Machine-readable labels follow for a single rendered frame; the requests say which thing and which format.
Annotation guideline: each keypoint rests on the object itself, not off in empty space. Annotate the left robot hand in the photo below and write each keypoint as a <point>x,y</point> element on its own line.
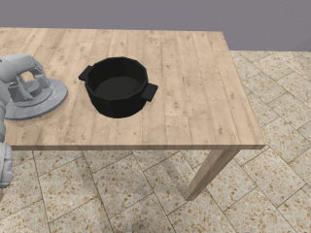
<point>24,62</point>

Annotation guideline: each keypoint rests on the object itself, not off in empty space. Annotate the table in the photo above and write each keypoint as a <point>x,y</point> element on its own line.
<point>200,102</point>

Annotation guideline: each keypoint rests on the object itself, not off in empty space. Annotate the lid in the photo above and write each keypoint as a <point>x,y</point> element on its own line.
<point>48,100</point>

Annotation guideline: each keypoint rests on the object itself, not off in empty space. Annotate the knob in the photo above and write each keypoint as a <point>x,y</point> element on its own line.
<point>33,88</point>

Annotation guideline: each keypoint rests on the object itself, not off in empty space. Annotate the left robot forearm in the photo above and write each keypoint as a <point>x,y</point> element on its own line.
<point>8,74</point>

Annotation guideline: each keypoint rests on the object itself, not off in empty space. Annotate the left robot upper arm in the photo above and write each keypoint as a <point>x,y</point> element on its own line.
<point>6,165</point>

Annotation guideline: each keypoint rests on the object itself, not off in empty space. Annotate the pot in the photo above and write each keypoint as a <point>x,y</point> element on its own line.
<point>118,87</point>

